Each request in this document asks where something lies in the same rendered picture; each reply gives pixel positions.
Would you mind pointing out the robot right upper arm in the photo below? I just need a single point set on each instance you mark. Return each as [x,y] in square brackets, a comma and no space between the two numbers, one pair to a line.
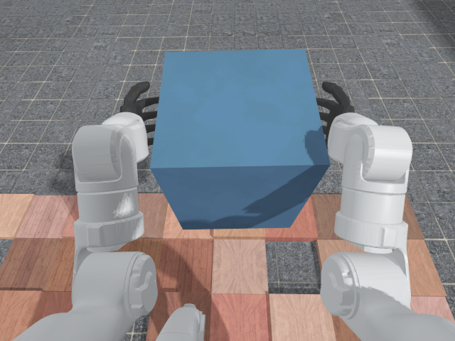
[371,294]

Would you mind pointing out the robot left forearm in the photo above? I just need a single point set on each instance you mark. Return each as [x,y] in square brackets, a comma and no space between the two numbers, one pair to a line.
[105,161]

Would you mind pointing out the robot right hand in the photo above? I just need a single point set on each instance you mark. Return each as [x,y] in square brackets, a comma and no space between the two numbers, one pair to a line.
[343,105]

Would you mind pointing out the robot left thigh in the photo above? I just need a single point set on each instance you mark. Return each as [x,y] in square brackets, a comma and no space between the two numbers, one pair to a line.
[185,324]

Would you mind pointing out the robot right forearm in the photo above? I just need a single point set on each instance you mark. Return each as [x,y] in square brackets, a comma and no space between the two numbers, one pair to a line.
[376,162]

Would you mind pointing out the robot left upper arm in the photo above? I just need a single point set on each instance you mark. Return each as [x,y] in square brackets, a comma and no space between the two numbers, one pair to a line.
[111,290]

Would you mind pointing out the robot left hand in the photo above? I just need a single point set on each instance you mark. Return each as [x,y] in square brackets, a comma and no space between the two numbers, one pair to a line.
[131,104]

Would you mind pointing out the carton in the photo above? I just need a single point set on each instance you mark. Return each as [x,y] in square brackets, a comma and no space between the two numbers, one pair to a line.
[238,142]

